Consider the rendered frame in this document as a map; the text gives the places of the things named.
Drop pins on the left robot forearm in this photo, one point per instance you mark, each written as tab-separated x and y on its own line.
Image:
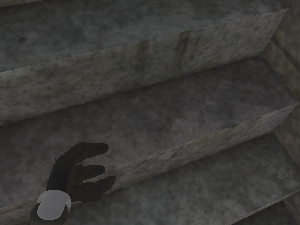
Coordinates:
52	208

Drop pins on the robot left hand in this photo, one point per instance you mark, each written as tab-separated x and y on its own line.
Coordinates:
67	176

